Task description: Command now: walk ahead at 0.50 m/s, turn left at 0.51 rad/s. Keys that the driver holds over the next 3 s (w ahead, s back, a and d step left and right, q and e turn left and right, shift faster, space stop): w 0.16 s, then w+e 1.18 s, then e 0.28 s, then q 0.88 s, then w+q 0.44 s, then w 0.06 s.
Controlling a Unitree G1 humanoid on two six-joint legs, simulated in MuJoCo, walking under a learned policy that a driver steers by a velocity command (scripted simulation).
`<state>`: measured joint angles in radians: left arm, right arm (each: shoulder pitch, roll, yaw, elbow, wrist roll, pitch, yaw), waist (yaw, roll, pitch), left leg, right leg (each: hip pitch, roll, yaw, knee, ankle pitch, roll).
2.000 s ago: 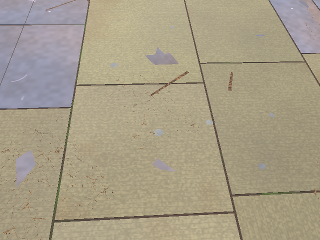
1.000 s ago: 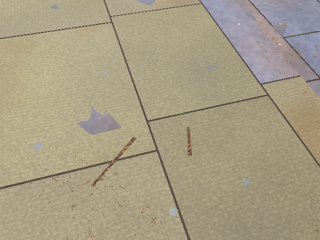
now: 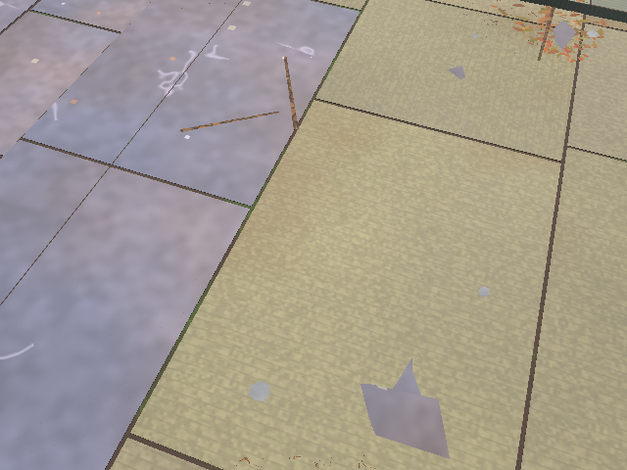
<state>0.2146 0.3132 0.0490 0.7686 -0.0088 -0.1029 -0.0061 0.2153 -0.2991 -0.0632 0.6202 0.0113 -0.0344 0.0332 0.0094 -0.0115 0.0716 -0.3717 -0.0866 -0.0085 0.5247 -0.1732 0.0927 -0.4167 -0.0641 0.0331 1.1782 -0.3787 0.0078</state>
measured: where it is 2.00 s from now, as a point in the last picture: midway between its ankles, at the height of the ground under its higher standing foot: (430, 269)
